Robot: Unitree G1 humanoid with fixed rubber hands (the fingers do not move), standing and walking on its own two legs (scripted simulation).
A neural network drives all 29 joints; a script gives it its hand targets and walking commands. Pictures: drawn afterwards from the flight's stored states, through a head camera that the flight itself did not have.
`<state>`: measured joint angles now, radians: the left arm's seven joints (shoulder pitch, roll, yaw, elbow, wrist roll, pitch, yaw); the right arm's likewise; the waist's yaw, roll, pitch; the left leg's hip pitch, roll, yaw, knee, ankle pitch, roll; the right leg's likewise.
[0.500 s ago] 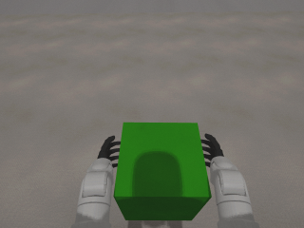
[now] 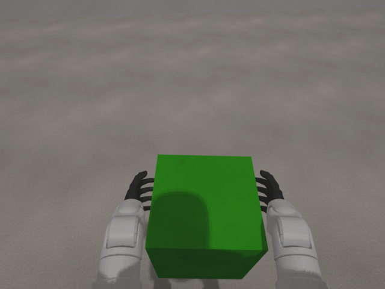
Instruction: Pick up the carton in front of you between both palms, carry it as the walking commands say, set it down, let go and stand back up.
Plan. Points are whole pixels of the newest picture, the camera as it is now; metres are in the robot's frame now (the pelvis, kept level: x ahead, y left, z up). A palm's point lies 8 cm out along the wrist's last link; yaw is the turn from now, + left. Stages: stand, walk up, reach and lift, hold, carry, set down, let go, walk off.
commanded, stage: hold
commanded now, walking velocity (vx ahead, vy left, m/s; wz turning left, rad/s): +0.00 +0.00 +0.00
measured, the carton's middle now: (202, 220) +0.28 +0.00 -0.04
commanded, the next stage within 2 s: set down in 0.02 s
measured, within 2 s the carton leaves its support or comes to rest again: neither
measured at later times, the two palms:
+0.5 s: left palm (143, 203) +0.34 +0.14 -0.05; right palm (261, 207) +0.32 -0.15 -0.04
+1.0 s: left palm (149, 219) +0.39 +0.16 -0.24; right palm (240, 222) +0.37 -0.14 -0.23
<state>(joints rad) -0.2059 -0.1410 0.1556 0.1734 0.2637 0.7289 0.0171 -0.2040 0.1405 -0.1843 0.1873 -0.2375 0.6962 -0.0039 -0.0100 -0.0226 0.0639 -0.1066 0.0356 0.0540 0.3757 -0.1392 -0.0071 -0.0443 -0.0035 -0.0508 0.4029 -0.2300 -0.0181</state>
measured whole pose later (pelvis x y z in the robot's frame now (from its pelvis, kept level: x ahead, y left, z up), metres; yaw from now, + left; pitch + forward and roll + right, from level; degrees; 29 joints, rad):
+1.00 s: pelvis -0.04 +0.01 -0.16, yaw -4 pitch +39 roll -1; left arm -0.73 -0.04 0.41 0.61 0.24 0.23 -0.01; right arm -0.71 0.15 -0.46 0.56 -0.21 0.21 -0.06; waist 0.02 -0.04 -0.19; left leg -1.58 -0.01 -0.03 1.32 -0.41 0.00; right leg -1.53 0.06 0.02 1.34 -0.49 0.00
